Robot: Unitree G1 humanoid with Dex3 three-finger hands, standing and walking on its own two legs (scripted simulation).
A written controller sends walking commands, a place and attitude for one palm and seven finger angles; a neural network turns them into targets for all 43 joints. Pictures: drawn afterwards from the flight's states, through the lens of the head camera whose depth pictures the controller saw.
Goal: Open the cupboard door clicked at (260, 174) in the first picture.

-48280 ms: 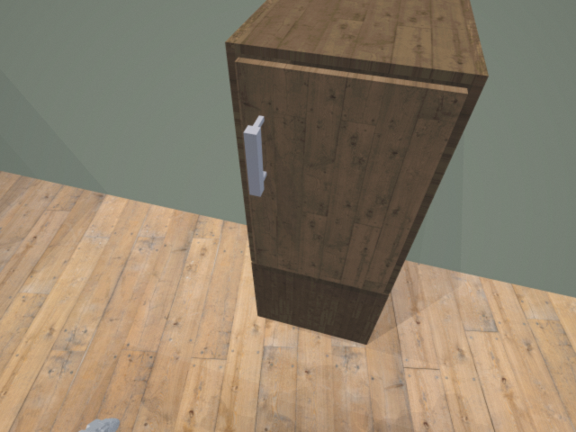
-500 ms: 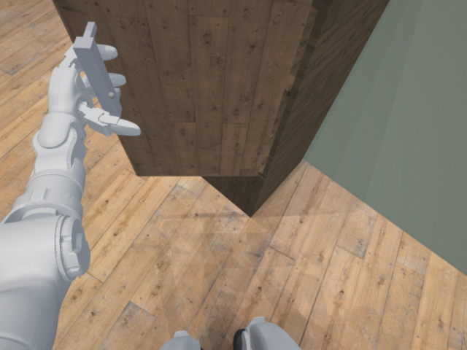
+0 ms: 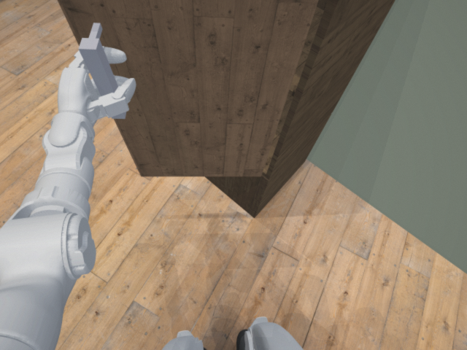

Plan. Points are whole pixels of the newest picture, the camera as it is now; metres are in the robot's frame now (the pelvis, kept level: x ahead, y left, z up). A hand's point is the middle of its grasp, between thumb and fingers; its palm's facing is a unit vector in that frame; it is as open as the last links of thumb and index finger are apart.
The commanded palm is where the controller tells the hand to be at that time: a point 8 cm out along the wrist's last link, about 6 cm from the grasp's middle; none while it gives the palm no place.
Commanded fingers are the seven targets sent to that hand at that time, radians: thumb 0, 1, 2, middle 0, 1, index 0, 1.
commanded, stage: close the thumb around the handle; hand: left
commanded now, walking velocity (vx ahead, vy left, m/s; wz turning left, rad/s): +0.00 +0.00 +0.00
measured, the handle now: (108, 74) +0.57 +0.16 +0.10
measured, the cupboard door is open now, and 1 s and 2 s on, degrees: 43 78 86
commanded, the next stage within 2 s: pull the door open along its arc in 0.16 s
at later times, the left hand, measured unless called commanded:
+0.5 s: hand (119, 99) +0.51 +0.14 +0.09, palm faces -0.06 -1.00 -0.02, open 5.7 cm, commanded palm +0.46 +0.20 +0.10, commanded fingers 0.00 0.90 0.90 -0.40 -1.35 -0.40 -1.35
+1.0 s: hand (164, 195) +0.33 +0.07 +0.10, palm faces +0.22 -0.97 +0.06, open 6.5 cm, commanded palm +0.27 +0.16 +0.10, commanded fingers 0.00 0.90 0.90 -0.40 -1.35 -0.40 -1.35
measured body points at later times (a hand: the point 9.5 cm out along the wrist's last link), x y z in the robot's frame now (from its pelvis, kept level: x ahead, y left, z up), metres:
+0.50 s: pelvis +0.00 +0.00 +0.00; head +0.11 +0.00 +0.44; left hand +0.51 +0.20 +0.10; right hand -0.01 -0.27 -0.11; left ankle -0.03 +0.07 -0.69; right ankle +0.01 -0.10 -0.69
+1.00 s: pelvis +0.02 -0.02 +0.02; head +0.04 -0.03 +0.47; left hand +0.31 +0.12 +0.10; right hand +0.19 -0.24 -0.07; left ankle -0.03 +0.07 -0.69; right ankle +0.01 -0.10 -0.69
